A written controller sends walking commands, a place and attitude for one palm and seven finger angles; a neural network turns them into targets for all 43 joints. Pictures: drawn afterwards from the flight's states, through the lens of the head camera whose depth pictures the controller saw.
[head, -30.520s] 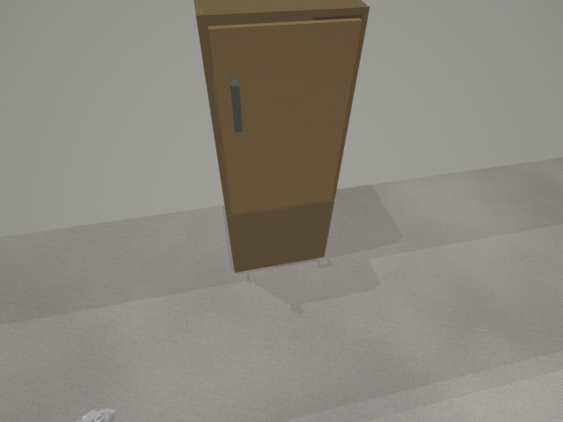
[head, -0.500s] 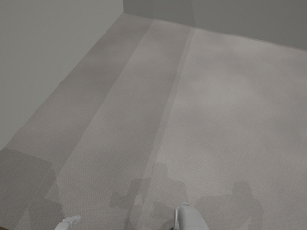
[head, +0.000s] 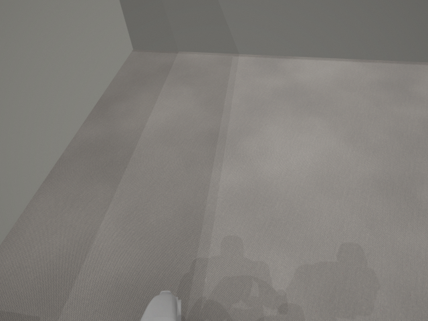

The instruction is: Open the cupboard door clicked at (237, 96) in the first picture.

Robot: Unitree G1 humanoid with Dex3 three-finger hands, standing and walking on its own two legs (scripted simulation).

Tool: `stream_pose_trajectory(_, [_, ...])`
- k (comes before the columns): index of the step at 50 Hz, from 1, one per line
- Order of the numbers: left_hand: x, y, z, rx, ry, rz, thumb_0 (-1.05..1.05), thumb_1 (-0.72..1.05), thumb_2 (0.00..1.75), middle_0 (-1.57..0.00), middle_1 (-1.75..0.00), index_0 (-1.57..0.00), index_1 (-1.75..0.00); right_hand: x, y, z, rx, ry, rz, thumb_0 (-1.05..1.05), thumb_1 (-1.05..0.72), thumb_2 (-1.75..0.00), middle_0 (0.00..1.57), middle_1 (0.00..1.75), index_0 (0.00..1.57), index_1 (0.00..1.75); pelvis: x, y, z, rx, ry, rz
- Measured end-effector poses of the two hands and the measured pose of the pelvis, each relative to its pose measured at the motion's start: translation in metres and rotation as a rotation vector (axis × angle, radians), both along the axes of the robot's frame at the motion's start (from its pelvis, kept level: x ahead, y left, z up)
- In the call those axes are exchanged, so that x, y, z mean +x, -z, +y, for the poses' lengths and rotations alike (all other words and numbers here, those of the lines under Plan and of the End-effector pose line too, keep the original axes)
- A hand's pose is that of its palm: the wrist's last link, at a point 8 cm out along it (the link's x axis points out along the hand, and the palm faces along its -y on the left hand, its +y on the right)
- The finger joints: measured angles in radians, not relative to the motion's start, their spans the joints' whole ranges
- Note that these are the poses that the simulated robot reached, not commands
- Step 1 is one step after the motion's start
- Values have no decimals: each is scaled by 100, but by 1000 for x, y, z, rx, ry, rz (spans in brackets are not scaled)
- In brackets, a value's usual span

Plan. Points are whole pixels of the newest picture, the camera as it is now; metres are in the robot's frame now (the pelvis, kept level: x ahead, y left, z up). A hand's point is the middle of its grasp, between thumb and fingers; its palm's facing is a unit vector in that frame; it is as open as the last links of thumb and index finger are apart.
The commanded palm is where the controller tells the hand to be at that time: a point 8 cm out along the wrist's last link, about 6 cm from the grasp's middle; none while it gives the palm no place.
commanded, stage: walk to a spot facing it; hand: left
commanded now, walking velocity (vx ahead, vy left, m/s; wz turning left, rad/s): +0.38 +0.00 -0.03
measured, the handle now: out of the picture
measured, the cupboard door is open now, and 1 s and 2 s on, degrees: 44 44 44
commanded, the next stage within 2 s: turn to face it in 0.32 s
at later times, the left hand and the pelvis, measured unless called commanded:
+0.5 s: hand (143, 255) +0.29 +0.21 -0.18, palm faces -0.02 -0.99 -0.16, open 7.3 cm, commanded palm none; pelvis +0.26 +0.04 +0.00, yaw -5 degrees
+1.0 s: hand (164, 193) +0.47 +0.18 -0.17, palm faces +0.22 -0.96 -0.19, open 7.1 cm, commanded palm none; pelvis +0.39 -0.01 -0.01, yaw +13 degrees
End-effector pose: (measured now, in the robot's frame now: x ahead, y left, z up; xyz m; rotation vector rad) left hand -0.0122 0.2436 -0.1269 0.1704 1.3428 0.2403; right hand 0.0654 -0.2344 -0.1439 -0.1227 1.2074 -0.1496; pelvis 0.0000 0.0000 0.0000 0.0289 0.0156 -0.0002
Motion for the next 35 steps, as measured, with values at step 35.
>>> stream_pose_trajectory(35, [476, 16, -4, -25, 164, -216, 1, 93, 90, -19, -30, -20, -30, 151, -2, 37, 34, 147, 480, 0, -92, -90, 20, 30, 20, 30, 342, 15, -1, -24, -12, 8])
